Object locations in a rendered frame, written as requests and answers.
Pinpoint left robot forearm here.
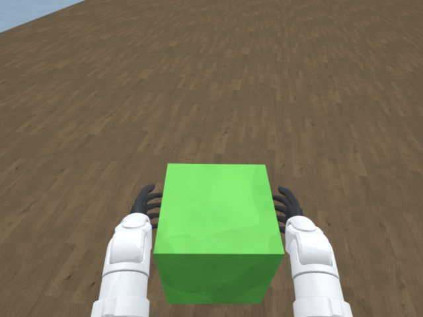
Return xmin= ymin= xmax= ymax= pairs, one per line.
xmin=91 ymin=213 xmax=152 ymax=317

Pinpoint carton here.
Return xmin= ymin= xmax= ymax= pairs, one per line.
xmin=153 ymin=163 xmax=284 ymax=304

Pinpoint right robot hand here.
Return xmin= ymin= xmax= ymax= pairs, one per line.
xmin=272 ymin=186 xmax=303 ymax=234

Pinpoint left robot hand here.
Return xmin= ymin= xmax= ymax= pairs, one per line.
xmin=130 ymin=184 xmax=163 ymax=229

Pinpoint right robot forearm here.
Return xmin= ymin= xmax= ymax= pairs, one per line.
xmin=285 ymin=216 xmax=353 ymax=317

